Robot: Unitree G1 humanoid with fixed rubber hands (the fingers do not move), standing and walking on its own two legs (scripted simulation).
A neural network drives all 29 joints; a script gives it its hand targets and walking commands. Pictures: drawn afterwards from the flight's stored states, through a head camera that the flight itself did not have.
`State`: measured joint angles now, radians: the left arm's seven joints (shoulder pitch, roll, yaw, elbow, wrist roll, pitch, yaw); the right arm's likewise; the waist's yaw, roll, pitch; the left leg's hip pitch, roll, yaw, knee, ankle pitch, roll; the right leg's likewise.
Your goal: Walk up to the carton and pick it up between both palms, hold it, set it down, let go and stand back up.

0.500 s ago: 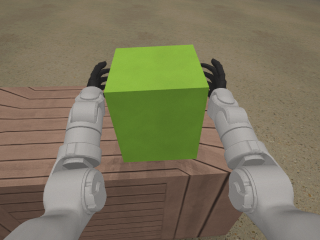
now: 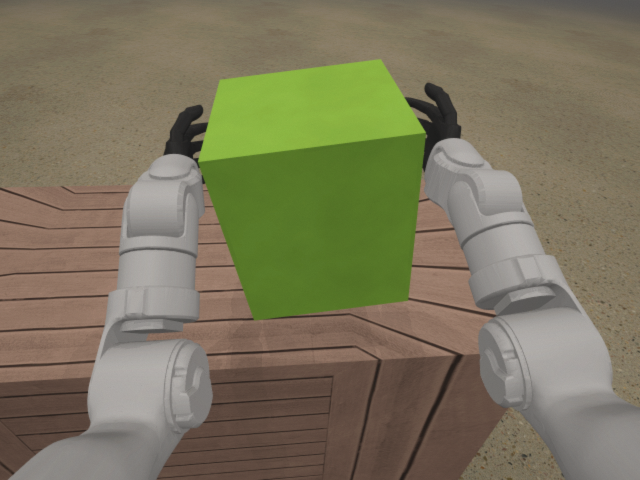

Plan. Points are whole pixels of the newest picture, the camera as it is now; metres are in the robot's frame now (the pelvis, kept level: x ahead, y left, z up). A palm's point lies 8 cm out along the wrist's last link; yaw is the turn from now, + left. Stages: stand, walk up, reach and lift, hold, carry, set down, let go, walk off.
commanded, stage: reach and lift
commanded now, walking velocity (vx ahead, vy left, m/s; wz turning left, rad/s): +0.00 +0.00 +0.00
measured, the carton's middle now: (316, 192) +0.42 -0.02 +0.20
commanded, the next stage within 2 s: hold in 1.12 s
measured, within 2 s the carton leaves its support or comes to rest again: neither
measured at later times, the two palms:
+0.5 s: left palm (179, 156) +0.40 +0.14 +0.27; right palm (444, 131) +0.39 -0.16 +0.30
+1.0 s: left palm (173, 137) +0.40 +0.14 +0.29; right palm (448, 112) +0.39 -0.16 +0.32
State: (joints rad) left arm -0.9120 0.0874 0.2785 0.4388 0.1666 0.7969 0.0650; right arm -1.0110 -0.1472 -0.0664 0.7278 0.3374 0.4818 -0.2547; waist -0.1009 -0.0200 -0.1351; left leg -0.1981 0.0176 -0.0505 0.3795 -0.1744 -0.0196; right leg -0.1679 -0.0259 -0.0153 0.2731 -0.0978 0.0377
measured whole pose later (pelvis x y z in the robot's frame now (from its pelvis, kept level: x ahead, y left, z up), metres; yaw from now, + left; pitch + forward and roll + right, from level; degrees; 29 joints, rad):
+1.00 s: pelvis +0.00 +0.00 +0.00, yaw +0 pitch +0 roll -1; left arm -1.02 0.09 0.38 0.46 0.17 0.91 0.06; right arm -1.16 -0.18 -0.07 0.78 0.37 0.63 -0.29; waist -0.10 0.00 -0.17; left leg -0.20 0.02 -0.05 0.38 -0.18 -0.02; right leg -0.17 -0.03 -0.02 0.27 -0.10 0.04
